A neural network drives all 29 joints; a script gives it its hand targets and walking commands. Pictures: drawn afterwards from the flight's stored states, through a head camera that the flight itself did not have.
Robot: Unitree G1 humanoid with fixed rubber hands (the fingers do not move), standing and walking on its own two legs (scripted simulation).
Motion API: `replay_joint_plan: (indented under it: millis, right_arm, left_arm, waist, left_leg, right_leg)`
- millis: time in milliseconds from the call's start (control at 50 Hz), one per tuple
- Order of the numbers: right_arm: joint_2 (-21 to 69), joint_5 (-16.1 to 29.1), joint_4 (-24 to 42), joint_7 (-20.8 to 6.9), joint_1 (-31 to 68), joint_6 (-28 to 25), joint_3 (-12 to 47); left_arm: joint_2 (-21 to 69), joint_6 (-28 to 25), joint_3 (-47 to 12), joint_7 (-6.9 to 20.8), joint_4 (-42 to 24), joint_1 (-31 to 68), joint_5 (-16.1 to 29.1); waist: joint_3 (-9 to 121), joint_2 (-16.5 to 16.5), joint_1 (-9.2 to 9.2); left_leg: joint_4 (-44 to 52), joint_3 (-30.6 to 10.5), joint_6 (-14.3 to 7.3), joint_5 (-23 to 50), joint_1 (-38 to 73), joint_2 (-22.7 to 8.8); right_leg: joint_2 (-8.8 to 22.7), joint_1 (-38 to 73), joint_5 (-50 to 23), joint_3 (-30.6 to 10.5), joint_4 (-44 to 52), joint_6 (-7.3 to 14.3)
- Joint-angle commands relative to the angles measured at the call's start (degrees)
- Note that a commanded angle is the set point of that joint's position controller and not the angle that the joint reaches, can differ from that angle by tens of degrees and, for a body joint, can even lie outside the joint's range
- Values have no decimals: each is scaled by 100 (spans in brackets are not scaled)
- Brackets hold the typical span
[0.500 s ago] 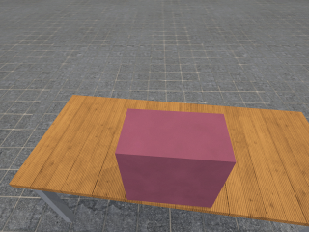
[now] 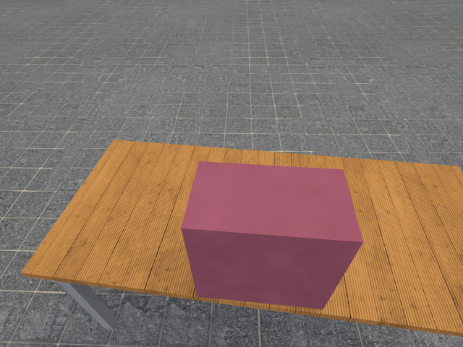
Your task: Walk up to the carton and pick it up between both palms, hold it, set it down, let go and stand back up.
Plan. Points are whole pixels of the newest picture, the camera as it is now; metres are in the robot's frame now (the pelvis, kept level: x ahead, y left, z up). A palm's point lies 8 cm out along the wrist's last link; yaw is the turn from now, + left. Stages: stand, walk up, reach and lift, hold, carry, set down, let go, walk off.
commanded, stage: stand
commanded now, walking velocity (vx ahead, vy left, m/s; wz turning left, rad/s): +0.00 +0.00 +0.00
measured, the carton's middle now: (264, 238) +0.39 -0.04 -0.08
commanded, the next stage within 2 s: none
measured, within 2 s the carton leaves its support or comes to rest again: neither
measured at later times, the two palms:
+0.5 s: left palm out of the picture -0.02 +0.23 -0.15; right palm out of the picture +0.00 -0.20 -0.14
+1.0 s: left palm out of the picture -0.02 +0.22 -0.15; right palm out of the picture +0.00 -0.18 -0.15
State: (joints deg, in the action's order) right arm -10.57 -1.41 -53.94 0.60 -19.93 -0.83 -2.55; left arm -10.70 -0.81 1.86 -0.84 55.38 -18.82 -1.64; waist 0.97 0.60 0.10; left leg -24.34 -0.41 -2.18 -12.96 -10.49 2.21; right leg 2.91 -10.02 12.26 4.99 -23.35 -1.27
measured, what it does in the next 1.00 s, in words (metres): stands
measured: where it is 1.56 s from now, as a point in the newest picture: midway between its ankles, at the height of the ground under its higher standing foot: outside the picture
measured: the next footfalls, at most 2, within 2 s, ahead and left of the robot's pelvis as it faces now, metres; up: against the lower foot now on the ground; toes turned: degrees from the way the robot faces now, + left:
none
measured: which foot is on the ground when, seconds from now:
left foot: down 0.00-1.00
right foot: down 0.00-1.00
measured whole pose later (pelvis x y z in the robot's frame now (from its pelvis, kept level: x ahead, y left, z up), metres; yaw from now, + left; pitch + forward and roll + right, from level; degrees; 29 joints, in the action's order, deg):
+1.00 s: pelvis +0.02 +0.02 +0.00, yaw +1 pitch -2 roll +0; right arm -6.6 -0.5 -64.3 2.3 -18.7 -1.2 -0.2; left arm -6.2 0.5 0.5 -2.4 67.8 -18.6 -0.8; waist -1.4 -0.6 -0.3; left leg -23.1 -0.5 -4.3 -14.4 -6.8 4.9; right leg 5.6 -6.7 14.7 5.0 -23.6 -3.6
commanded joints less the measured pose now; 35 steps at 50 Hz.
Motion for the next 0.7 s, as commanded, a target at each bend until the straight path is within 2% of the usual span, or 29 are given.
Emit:
replay_joint_plan:
  millis: [0,20,60,100,140,160,240,320,340,440,520,580,600,620,680]
  right_arm:
    - [-505,18,66,52,-284,-66,-73]
    - [-534,25,44,62,-304,-70,-69]
    - [-572,21,-76,86,-321,-59,-64]
    - [-585,23,-119,88,-320,-59,-51]
    - [-492,31,-218,89,-400,-54,-13]
    - [-452,29,-247,85,-346,-53,0]
    - [-425,43,-330,93,-335,-55,22]
    - [-378,69,-451,119,-335,-62,48]
    - [-411,55,-488,126,-320,-59,48]
    - [-256,63,-594,137,-293,-63,91]
    - [-231,63,-684,141,-321,-79,111]
    - [-217,75,-762,156,-351,-76,111]
    - [-214,81,-765,162,-366,-83,116]
    - [-274,74,-782,172,-379,-87,100]
    - [-247,77,-831,181,-336,-71,111]
  left_arm:
    - [-550,-21,107,-56,32,-271,31]
    - [-550,-19,90,-66,87,-284,23]
    - [-519,-25,82,-69,135,-266,12]
    - [-446,0,52,-71,247,-273,27]
    - [-400,20,41,-74,348,-297,45]
    - [-349,34,25,-78,409,-333,48]
    - [-341,47,11,-92,583,-396,51]
    - [-345,26,14,-99,697,-342,41]
    - [-276,20,-3,-95,731,-412,65]
    - [-259,42,-1,-122,883,-412,43]
    - [-176,48,-29,-149,1003,-457,56]
    - [-187,45,-32,-152,1078,-496,67]
    - [-189,47,-36,-153,1103,-472,68]
    - [-109,49,-54,-159,1108,-482,80]
    - [-73,78,-56,-158,1149,-491,82]
  waist:
    - [-521,10,22]
    - [-532,-80,-5]
    - [-589,9,13]
    - [-628,-68,10]
    - [-682,6,-10]
    - [-776,30,34]
    - [-760,-1,-3]
    - [-579,-100,-27]
    - [-585,18,31]
    - [-598,-18,-4]
    - [-679,-92,-30]
    - [-561,-24,-35]
    - [-602,-186,-65]
    - [-582,-90,-40]
    - [-678,-105,-25]
  left_leg:
    - [754,-784,-43,256,-483,-656]
    - [782,-804,-35,296,-481,-679]
    - [763,-781,-29,397,-492,-658]
    - [765,-786,-35,474,-528,-650]
    - [861,-826,-30,209,-565,-640]
    - [859,-826,-33,189,-615,-658]
    - [878,-839,-47,94,-484,-639]
    - [864,-831,-92,326,-364,-641]
    - [844,-811,-84,305,-346,-627]
    - [795,-801,-84,416,-298,-601]
    - [686,-744,-116,888,-223,-597]
    - [634,-725,-124,1074,-99,-593]
    - [634,-758,-126,1109,-107,-614]
    - [639,-760,-119,1100,-126,-617]
    - [675,-765,-101,1221,-114,-618]
  right_leg:
    - [390,95,-284,-517,435,98]
    - [375,94,-301,-486,410,90]
    - [395,159,-397,-489,407,86]
    - [408,188,-414,-457,393,79]
    - [390,160,-300,-417,382,71]
    - [388,171,-287,-432,402,59]
    - [376,78,-251,-386,384,36]
    - [397,205,-386,-361,330,32]
    - [391,169,-352,-376,344,22]
    - [401,179,-384,-338,337,-5]
    - [444,165,-484,-368,339,-6]
    - [427,195,-481,-320,350,-13]
    - [428,172,-463,-320,342,-5]
    - [421,204,-470,-318,324,-2]
    - [421,160,-495,-277,293,-41]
